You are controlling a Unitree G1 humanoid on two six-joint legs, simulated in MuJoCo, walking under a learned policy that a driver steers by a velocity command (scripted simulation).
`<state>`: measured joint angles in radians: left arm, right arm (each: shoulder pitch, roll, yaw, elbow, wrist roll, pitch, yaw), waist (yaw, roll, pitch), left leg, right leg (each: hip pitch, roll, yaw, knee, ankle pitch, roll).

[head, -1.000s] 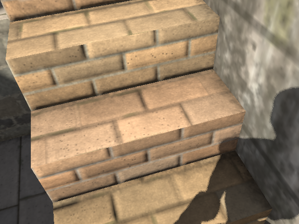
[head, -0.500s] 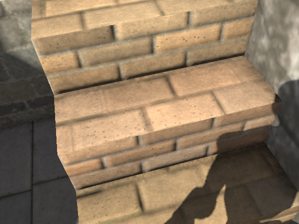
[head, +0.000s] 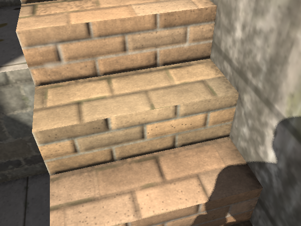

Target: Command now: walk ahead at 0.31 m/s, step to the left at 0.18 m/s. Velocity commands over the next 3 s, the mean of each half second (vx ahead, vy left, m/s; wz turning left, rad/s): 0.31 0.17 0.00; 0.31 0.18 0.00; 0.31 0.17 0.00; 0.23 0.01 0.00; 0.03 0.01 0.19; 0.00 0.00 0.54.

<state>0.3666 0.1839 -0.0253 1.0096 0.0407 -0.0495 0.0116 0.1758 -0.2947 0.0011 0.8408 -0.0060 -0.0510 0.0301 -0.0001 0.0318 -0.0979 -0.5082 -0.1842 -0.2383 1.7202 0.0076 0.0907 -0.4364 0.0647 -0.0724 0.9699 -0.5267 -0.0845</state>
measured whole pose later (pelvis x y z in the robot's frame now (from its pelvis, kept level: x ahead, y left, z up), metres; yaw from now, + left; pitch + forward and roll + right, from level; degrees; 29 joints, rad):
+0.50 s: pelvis +0.20 +0.06 +0.18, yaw +1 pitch +2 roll +4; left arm 0.42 0.23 0.03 0.95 0.00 -0.04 -0.02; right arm 0.17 -0.17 0.03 0.75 -0.04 -0.01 0.00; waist -0.03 -0.01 -0.12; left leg -0.62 -0.03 0.06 1.08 -0.52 0.06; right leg -0.42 -0.03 0.07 1.29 -0.06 -0.17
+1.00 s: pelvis +0.43 +0.00 +0.36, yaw -1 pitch +0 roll +0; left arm 0.21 0.19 -0.02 0.92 0.04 -0.03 0.03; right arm 0.25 -0.30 -0.04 0.96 0.01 -0.01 0.02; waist 0.00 0.05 0.02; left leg -0.50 -0.08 -0.14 1.69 -0.04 0.00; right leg -0.74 -0.08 -0.07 1.24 -0.50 -0.02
